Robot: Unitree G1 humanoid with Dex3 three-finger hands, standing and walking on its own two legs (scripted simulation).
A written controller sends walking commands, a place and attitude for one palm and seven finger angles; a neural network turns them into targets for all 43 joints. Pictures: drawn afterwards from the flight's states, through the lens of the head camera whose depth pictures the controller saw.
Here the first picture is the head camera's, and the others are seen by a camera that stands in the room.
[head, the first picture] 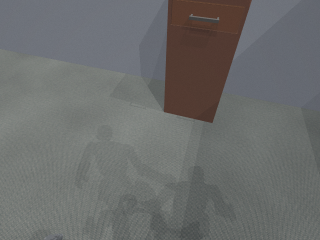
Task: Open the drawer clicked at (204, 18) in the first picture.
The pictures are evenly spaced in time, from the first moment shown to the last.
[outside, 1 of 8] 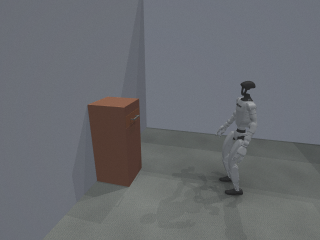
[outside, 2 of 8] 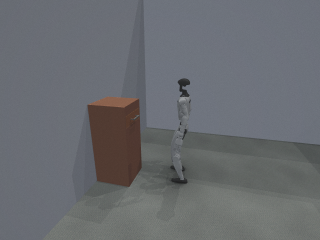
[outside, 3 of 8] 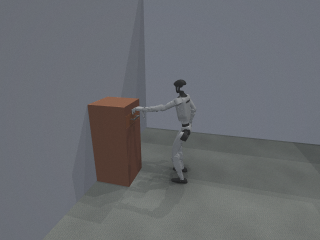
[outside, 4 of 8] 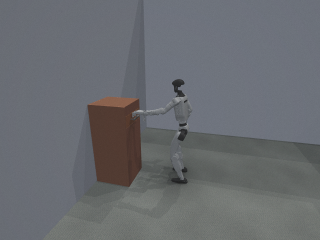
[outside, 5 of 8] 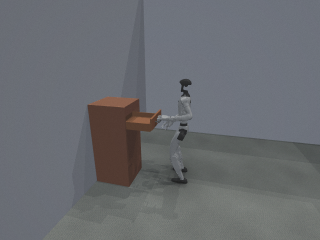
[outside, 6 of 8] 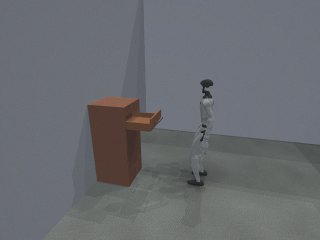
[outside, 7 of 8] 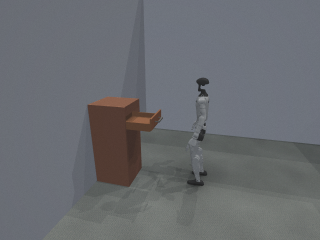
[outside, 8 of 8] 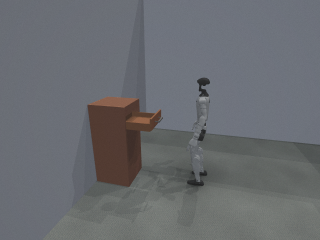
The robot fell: no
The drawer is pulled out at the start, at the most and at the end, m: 0.00 0.30 0.30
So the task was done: yes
